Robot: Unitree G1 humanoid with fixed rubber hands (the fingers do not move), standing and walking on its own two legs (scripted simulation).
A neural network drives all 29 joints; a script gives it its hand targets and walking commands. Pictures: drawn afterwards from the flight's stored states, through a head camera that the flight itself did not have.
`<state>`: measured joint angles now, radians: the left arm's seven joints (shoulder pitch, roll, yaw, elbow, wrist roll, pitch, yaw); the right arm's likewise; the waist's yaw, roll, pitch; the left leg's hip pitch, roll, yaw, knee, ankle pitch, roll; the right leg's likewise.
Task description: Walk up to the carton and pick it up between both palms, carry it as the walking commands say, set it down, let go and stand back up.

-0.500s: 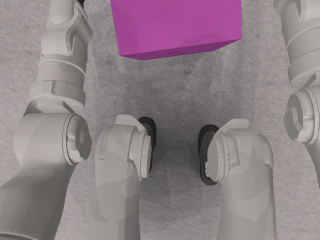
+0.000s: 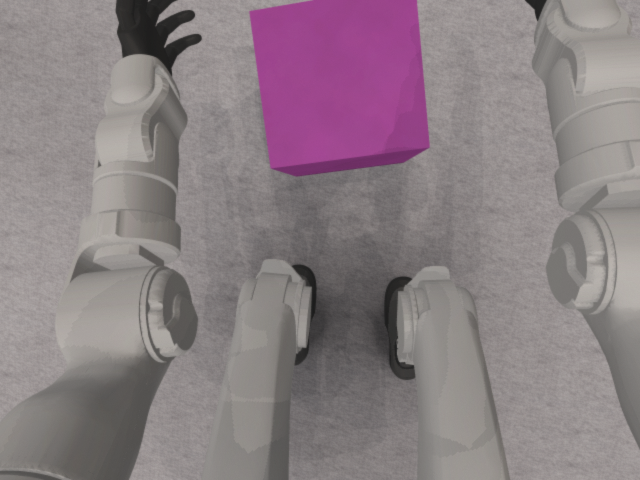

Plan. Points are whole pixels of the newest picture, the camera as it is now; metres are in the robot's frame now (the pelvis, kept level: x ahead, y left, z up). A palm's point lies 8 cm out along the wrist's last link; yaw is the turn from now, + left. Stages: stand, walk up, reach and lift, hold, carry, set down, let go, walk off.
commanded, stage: set down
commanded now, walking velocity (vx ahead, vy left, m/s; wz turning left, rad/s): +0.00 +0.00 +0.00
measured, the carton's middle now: (341, 102) +0.54 +0.02 -0.36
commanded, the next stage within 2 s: let go in 0.64 s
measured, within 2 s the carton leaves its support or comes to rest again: neither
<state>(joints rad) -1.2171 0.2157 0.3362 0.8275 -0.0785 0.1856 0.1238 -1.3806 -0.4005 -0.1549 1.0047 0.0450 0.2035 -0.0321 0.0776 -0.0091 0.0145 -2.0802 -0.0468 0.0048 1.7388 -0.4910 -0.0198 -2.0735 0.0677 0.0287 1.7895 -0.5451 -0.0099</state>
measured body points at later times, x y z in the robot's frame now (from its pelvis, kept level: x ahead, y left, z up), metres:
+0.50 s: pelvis +0.02 +0.00 +0.14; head +0.34 -0.01 +0.46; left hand +0.53 +0.21 +0.04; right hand +0.58 -0.19 +0.04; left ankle +0.11 +0.12 -0.45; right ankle +0.08 -0.11 -0.45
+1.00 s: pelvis +0.06 +0.01 +0.22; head +0.34 +0.00 +0.57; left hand +0.46 +0.23 +0.09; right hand +0.50 -0.19 +0.09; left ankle +0.11 +0.12 -0.45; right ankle +0.08 -0.11 -0.45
